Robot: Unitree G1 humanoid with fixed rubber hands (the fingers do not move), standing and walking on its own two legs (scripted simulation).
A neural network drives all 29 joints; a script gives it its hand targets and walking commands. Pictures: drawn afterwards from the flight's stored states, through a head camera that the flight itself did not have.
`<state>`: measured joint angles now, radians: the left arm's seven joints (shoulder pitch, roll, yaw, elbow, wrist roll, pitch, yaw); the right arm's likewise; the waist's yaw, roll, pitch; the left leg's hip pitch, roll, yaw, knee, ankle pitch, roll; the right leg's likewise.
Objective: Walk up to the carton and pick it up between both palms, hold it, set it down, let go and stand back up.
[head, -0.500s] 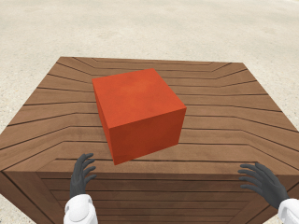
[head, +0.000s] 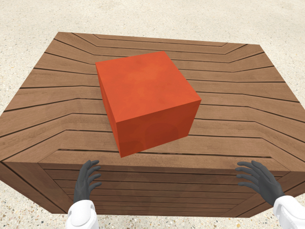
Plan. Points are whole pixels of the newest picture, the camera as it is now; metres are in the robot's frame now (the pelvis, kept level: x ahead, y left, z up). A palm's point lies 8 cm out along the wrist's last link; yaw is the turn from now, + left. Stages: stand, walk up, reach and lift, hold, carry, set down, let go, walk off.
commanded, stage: set down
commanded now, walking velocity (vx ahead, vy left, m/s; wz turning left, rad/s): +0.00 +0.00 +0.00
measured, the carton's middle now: (143, 101) +0.51 +0.04 +0.02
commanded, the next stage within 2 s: let go in 1.80 s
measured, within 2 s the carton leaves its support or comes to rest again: neither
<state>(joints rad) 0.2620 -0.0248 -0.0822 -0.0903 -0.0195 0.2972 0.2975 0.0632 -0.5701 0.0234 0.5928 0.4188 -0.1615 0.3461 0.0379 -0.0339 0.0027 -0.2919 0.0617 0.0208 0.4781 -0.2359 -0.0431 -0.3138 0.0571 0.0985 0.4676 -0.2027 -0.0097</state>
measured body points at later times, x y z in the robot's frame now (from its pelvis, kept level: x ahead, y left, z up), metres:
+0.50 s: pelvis +0.01 +0.00 +0.00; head +0.01 +0.01 +0.45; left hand +0.20 +0.18 -0.03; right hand +0.20 -0.29 -0.03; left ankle +0.00 +0.14 -0.74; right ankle +0.02 -0.12 -0.74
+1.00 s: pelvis +0.01 +0.00 +0.00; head +0.01 +0.02 +0.45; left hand +0.18 +0.21 -0.06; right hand +0.21 -0.26 -0.05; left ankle +0.00 +0.14 -0.74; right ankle +0.02 -0.12 -0.74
